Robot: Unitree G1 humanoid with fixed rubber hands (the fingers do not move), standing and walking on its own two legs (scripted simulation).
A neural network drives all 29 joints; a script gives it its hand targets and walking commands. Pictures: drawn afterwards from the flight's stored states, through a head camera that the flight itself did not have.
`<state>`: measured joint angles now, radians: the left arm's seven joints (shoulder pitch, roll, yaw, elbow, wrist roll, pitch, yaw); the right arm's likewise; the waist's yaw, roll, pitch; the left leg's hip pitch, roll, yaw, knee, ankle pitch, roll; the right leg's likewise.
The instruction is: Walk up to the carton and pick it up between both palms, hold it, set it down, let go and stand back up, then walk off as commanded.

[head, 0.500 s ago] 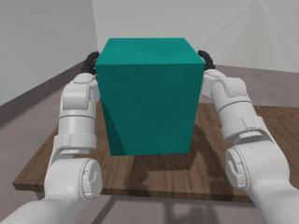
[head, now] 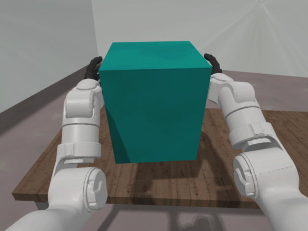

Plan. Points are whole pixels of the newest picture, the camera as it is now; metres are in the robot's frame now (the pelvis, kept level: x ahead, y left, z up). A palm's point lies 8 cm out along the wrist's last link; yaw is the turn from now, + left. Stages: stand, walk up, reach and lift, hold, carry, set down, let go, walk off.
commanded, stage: hold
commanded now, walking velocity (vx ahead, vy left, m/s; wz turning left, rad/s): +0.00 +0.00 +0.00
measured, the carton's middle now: (153, 100) +0.36 +0.00 +0.25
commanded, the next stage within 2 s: set down in 1.04 s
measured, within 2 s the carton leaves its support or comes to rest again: neither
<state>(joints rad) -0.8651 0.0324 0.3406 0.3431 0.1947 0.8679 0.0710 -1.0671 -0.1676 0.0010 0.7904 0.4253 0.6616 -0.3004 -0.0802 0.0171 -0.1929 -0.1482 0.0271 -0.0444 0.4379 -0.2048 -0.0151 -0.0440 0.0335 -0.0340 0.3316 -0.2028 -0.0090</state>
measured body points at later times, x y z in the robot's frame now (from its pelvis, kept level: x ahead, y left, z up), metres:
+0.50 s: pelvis -0.01 +0.00 +0.00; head -0.11 +0.02 +0.44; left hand +0.37 +0.15 +0.29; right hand +0.37 -0.14 +0.31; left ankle +0.03 +0.12 -0.74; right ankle -0.01 -0.11 -0.74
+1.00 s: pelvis +0.00 +0.00 +0.00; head -0.11 +0.01 +0.44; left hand +0.37 +0.16 +0.29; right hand +0.38 -0.14 +0.30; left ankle +0.03 +0.12 -0.74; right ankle -0.01 -0.11 -0.74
